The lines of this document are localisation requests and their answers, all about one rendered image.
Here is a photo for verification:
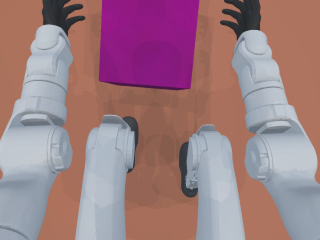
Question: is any left robot forearm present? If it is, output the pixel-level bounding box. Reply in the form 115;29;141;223
0;24;73;172

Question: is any robot foot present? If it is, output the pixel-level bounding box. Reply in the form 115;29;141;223
179;142;198;198
122;116;139;173

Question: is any right robot hand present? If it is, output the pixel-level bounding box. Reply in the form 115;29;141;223
220;0;261;41

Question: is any robot right upper arm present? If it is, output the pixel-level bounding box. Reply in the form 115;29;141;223
244;132;320;240

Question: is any left robot hand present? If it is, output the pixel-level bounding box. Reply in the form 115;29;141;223
42;0;85;36

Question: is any robot left foot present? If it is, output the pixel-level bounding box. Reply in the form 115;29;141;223
122;116;139;173

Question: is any right robot forearm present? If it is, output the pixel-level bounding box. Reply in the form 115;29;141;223
231;30;318;173

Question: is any robot right foot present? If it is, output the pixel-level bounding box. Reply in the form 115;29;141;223
179;142;198;198

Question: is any carton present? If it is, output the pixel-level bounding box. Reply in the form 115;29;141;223
99;0;200;91

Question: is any robot left upper arm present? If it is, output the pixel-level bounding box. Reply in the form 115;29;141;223
0;125;73;240

